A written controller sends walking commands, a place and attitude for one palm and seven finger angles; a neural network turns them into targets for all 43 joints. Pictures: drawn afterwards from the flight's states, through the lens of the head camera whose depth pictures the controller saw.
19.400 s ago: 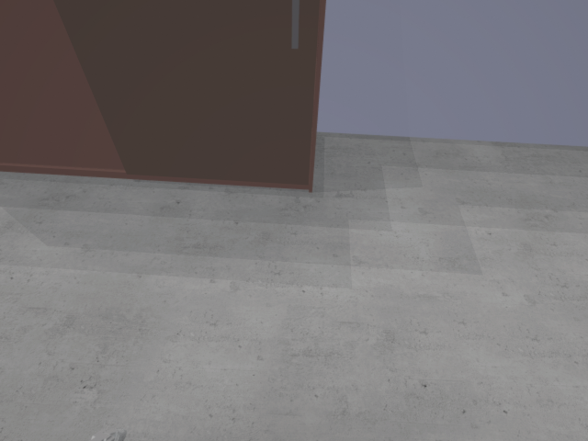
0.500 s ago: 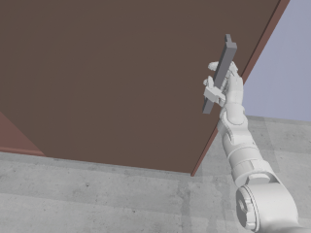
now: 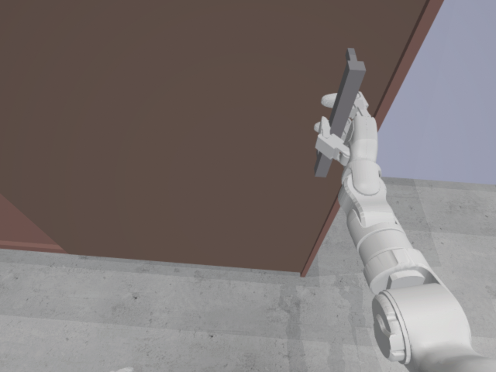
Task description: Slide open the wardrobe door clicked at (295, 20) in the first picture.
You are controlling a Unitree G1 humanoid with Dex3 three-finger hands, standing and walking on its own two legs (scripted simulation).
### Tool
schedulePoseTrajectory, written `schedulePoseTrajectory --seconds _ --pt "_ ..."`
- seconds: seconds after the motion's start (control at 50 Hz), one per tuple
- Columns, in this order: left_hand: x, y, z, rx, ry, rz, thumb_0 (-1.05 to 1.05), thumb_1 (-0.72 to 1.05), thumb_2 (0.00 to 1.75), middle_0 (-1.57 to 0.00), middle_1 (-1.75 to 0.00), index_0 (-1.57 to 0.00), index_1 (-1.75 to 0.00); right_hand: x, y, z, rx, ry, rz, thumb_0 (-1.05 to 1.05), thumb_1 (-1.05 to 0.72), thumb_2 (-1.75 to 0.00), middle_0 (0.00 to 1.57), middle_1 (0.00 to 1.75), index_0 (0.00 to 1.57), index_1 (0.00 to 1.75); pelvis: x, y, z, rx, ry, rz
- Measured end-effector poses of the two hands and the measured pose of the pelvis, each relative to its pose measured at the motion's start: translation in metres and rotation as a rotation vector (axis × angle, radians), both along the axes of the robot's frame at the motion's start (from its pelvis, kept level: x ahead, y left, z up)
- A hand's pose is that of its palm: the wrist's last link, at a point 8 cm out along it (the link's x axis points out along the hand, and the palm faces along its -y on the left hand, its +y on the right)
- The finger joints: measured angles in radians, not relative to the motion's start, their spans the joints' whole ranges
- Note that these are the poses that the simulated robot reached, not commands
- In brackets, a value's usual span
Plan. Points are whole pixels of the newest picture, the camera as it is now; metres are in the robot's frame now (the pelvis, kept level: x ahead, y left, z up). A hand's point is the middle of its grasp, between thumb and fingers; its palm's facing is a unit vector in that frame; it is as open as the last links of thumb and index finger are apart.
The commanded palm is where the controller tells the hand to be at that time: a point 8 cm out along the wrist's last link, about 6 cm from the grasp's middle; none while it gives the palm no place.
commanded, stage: step sideways, sliding the door along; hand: right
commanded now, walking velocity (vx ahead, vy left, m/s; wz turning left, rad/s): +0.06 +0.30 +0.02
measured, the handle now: (333, 120) +0.52 -0.10 +0.12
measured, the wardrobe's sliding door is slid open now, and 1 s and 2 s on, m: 0.00 0.03 0.33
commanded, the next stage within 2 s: none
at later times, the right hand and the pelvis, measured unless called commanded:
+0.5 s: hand (319, 136) +0.46 -0.07 +0.13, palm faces +0.14 +0.98 -0.12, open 6.1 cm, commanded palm +0.44 -0.05 +0.12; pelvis +0.01 +0.06 +0.02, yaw -1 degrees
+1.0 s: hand (300, 131) +0.48 -0.04 +0.12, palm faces +0.41 +0.90 -0.14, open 6.6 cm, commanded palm +0.44 +0.00 +0.12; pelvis +0.08 +0.20 +0.00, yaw -9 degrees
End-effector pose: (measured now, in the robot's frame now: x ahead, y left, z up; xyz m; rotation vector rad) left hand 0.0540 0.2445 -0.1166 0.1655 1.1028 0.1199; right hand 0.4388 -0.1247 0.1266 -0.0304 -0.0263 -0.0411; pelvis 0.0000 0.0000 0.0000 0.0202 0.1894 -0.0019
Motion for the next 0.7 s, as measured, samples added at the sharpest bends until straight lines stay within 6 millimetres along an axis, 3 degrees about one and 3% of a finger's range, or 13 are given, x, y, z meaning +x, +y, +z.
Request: schedulePoseTrajectory --seconds 0.22,0.34,0.46,0.54,0.6,0.7 --pt "0.023 0.002 0.003 0.036 -0.079 0.121 0.00 0.91 0.90 -0.20 -0.30 -0.20 -0.30 0.002 -0.004 0.006 -0.064 0.057 0.035 0.01 -0.72 -0.78 0.37 1.36 0.31 1.40 0.000 0.003 0.006 -0.014 -0.120 0.067" --pt "0.030 0.013 -0.009 -0.006 -0.063 0.080 0.00 0.90 0.90 -0.20 -0.30 -0.20 -0.30 -0.001 0.001 0.008 -0.079 0.081 -0.029 0.01 -0.74 -0.80 0.36 1.34 0.27 1.40 -0.001 0.030 0.003 -0.024 -0.166 0.062" --pt "0.039 0.042 -0.009 0.005 0.006 0.023 0.00 0.90 0.90 -0.20 -0.30 -0.20 -0.30 -0.003 0.008 0.010 -0.082 0.107 -0.099 0.01 -0.76 -0.82 0.32 1.31 0.22 1.40 0.008 0.057 0.011 -0.030 -0.178 -0.003" --pt "0.062 0.064 0.004 0.071 0.008 -0.053 0.01 0.90 0.90 -0.20 -0.30 -0.20 -0.30 -0.003 0.009 0.008 -0.083 0.091 -0.105 0.01 -0.76 -0.83 0.31 1.32 0.20 1.40 0.015 0.067 0.018 -0.058 -0.169 -0.033" --pt "0.086 0.078 0.004 0.103 -0.030 -0.083 0.01 0.90 0.90 -0.20 -0.30 -0.20 -0.30 -0.003 0.009 0.005 -0.077 0.045 -0.098 0.01 -0.76 -0.84 0.34 1.34 0.17 1.40 0.017 0.072 0.012 -0.049 -0.169 -0.042" --pt "0.124 0.086 0.008 0.052 -0.065 -0.131 0.01 0.91 0.90 -0.20 -0.29 -0.20 -0.30 -0.004 0.013 0.005 -0.085 0.042 -0.125 0.00 -0.77 -0.85 0.33 1.38 0.16 1.40 0.025 0.096 0.016 -0.025 -0.206 -0.054"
